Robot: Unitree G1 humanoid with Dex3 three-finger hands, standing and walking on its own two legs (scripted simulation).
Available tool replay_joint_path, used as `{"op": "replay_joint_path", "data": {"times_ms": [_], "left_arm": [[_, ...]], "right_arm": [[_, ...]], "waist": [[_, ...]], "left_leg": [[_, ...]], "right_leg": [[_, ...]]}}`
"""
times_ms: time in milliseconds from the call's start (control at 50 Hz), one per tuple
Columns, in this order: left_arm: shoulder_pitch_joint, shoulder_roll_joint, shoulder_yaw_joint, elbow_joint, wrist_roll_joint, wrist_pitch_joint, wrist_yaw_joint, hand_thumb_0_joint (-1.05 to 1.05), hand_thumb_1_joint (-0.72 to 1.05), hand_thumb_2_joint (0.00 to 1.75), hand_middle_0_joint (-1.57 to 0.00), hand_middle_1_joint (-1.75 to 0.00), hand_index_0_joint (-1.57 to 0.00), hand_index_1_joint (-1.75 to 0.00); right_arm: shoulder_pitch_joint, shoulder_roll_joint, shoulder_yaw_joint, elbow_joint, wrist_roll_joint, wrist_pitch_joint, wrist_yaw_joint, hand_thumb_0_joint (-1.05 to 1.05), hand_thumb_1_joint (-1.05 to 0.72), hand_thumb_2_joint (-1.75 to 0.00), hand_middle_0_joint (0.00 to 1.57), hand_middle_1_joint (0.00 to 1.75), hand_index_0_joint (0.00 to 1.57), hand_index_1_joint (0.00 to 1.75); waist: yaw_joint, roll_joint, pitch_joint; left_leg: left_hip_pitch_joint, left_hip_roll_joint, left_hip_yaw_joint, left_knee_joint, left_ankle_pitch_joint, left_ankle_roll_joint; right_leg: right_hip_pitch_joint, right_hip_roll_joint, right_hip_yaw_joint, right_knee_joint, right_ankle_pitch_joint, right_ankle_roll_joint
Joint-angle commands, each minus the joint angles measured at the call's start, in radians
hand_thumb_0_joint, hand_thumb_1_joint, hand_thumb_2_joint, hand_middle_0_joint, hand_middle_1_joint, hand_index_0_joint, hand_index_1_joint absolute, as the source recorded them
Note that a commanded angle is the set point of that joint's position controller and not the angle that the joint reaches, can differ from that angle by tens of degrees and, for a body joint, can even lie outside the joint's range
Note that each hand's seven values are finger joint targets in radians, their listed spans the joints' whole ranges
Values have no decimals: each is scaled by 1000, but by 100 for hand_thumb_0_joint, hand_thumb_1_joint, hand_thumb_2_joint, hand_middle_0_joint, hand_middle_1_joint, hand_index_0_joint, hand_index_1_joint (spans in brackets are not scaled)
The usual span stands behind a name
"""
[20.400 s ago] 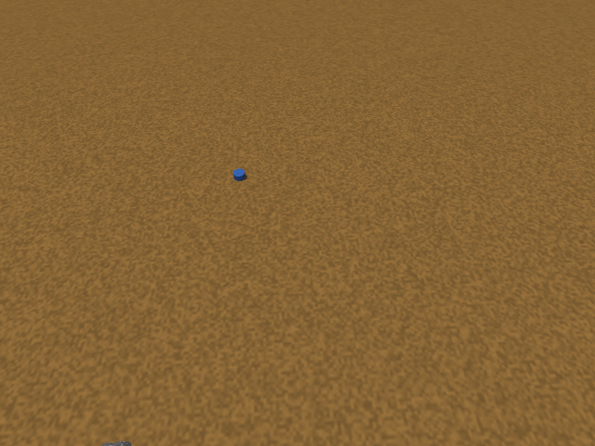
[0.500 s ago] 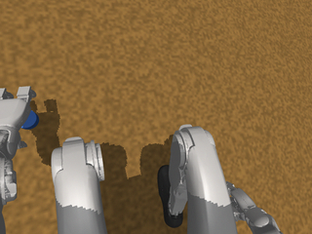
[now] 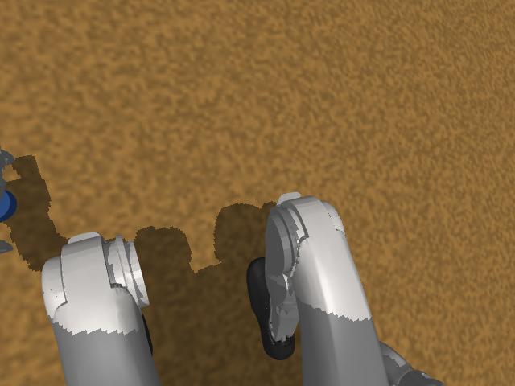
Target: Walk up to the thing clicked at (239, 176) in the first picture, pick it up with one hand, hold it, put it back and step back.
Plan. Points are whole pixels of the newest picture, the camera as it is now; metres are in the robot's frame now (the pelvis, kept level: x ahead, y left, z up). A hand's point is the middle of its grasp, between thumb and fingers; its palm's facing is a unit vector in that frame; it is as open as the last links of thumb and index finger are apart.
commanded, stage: rest palm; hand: left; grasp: from above
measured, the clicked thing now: out of the picture +0.38 +0.34 -0.27
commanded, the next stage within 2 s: close in 1.24 s
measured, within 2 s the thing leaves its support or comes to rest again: neither
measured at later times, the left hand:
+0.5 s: hand out of the picture +0.37 +0.34 -0.25, palm faces -0.48 -0.21 -0.85, open 14.2 cm
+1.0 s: hand (2, 203) +0.38 +0.32 -0.25, palm faces -0.40 -0.13 -0.91, open 14.1 cm
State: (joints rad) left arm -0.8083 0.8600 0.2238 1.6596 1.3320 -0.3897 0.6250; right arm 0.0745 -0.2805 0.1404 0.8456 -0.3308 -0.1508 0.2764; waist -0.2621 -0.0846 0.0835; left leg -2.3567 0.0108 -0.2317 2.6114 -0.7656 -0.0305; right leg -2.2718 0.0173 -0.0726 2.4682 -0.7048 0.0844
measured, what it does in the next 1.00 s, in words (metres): stands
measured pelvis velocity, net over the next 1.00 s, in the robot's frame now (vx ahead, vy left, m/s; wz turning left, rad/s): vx -0.01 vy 0.01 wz -0.06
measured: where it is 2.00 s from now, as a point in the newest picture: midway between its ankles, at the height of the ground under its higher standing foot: (210, 350)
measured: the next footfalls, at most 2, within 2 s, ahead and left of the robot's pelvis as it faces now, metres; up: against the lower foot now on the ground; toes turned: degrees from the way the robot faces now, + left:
none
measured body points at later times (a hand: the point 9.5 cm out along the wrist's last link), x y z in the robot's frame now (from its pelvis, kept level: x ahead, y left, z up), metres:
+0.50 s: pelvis +0.00 +0.01 +0.00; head +0.25 +0.13 +0.35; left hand +0.39 +0.35 -0.20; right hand +0.10 -0.26 -0.08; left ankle +0.05 +0.13 -0.25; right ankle +0.10 -0.13 -0.25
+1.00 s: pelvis -0.01 +0.01 +0.00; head +0.23 +0.15 +0.35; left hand +0.40 +0.32 -0.20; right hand +0.09 -0.26 -0.06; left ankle +0.05 +0.13 -0.25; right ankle +0.10 -0.13 -0.25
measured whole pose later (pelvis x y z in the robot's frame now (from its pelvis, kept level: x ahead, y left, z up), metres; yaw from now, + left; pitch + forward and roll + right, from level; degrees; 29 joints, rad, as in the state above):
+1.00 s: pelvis -0.01 +0.01 +0.00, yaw -3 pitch +25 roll -15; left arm -0.85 0.87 0.16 1.75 1.33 -0.23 0.81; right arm -0.01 -0.35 0.19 0.81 -0.34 -0.30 0.36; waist -0.30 -0.13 0.10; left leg -2.35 0.02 -0.27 2.64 -0.76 0.01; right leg -2.23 0.04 -0.11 2.44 -0.68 0.08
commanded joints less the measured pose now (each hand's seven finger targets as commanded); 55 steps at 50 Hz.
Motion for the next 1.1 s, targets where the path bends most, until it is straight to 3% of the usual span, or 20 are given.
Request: {"op": "replay_joint_path", "data": {"times_ms": [0,60,140,200,220,260,280,320,420,500,580,680,760,840,860,900,940,1000,1040,1080], "left_arm": [[-205,219,-20,-70,21,-11,123,0,-55,101,-6,-96,-5,-98],[-202,216,-29,-55,41,34,184,0,-55,101,-6,-95,-4,-97],[-231,190,-52,-15,26,112,224,0,-55,101,-6,-95,-4,-96],[-278,202,-56,-26,0,147,214,0,-53,98,-5,-97,-5,-97],[-273,234,-20,-18,-1,159,208,0,-54,98,-5,-99,-5,-99],[-258,245,-8,15,-12,174,184,0,-53,97,-5,-100,-5,-99],[-283,205,-35,22,-26,175,163,0,-53,96,-5,-100,-6,-100],[-246,242,9,39,-42,171,134,0,-52,94,-5,-101,-6,-100],[-246,219,-18,23,-58,118,66,0,-51,93,-5,-103,-6,-102],[-250,209,-48,-7,-55,55,63,0,-51,94,-5,-104,-7,-102],[-243,187,-79,17,-46,23,87,0,-52,96,-6,-102,-6,-101],[-218,200,-93,17,-13,14,153,0,-50,94,-6,-103,-7,-102],[-224,239,-88,-22,28,53,224,0,-50,94,-5,-103,-6,-101],[-238,216,-105,-9,19,128,257,0,-50,93,-5,-101,-6,-100],[-257,255,-59,-18,13,143,263,0,-50,94,-5,-101,-6,-100],[-261,227,-73,24,-11,178,251,0,-49,93,-5,-102,-6,-101],[-250,257,-32,40,-39,197,221,0,-48,91,-5,-103,-7,-101],[-250,265,-20,55,-72,200,153,0,-47,89,-5,-105,-7,-102],[-245,288,-7,56,-88,181,117,0,-47,89,-6,-106,-8,-103],[-232,282,-30,60,-78,166,90,0,-44,86,-5,-109,-9,-105]], "right_arm": [[103,-312,-74,-11,-15,-12,-11,0,-88,-90,20,30,20,30],[97,-326,-77,3,-21,-24,-4,0,-88,-90,20,30,20,30],[64,-328,-80,14,-20,-50,7,0,-88,-90,20,30,20,30],[53,-340,-80,2,-14,-72,22,0,-88,-90,20,30,20,30],[56,-347,-79,-15,-13,-77,23,0,-89,-90,20,30,20,30],[60,-349,-83,-9,-8,-84,28,0,-89,-90,20,30,20,30],[44,-340,-79,-23,-3,-93,32,0,-89,-90,20,30,20,30],[74,-335,-73,-21,-3,-98,37,0,-89,-90,20,30,20,30],[80,-321,-53,-33,0,-93,37,0,-89,-90,20,30,20,30],[82,-319,-36,-33,0,-79,37,0,-89,-90,20,30,20,30],[79,-330,-17,-29,-9,-70,39,0,-89,-90,20,30,20,30],[39,-342,-3,-39,-25,-75,41,0,-89,-90,20,30,20,30],[47,-376,-30,-20,-27,-88,43,0,-89,-90,20,30,20,30],[22,-381,-46,-39,-16,-121,63,0,-89,-90,20,30,20,30],[11,-390,-42,-62,-13,-131,67,0,-89,-90,20,30,20,30],[23,-386,-45,-44,2,-143,70,0,-89,-90,20,30,20,30],[39,-379,-35,-53,3,-157,79,0,-89,-90,20,30,20,30],[46,-377,-31,-46,12,-177,82,0,-89,-90,20,30,20,30],[58,-376,-25,-41,12,-174,76,0,-89,-90,20,30,20,30],[45,-368,-20,-50,13,-165,74,0,-89,-90,20,30,20,30]], "waist": [[-5,392,-652],[-9,385,-645],[-24,392,-598],[-32,408,-594],[-34,409,-595],[-32,411,-597],[-42,407,-571],[-42,405,-578],[-63,407,-599],[-69,426,-624],[-83,439,-589],[-62,403,-575],[-56,426,-565],[-61,434,-525],[-64,420,-530],[-66,428,-508],[-67,398,-502],[-68,409,-503],[-63,423,-531],[-61,438,-546]], "left_leg": [[485,-5,150,-277,251,39],[485,-4,145,-277,250,38],[456,-4,139,-282,216,40],[451,-2,132,-283,204,41],[462,-2,134,-281,217,41],[461,0,135,-280,216,42],[446,-4,133,-280,196,41],[461,-3,126,-282,216,43],[483,-3,116,-280,255,44],[529,2,112,-266,301,40],[530,7,97,-274,309,37],[505,9,96,-276,263,38],[506,15,89,-293,210,31],[479,26,84,-291,171,26],[476,26,78,-292,177,27],[457,21,86,-293,174,27],[438,18,81,-281,181,31],[449,13,81,-271,203,34],[460,12,83,-285,216,33],[476,13,79,-285,227,30]], "right_leg": [[323,53,-146,-207,248,-94],[310,60,-151,-207,249,-93],[259,54,-159,-202,218,-94],[255,47,-161,-200,215,-93],[266,45,-163,-199,234,-91],[282,46,-159,-199,236,-89],[260,39,-161,-192,221,-91],[290,37,-168,-190,238,-83],[323,36,-179,-187,283,-76],[357,44,-184,-182,326,-78],[336,49,-199,-179,324,-81],[332,61,-198,-192,279,-91],[302,66,-200,-205,227,-93],[260,56,-192,-193,207,-91],[267,54,-195,-193,214,-89],[272,55,-181,-202,213,-93],[276,49,-181,-197,216,-85],[286,41,-180,-189,233,-79],[327,47,-180,-200,243,-81],[330,48,-186,-190,254,-84]]}}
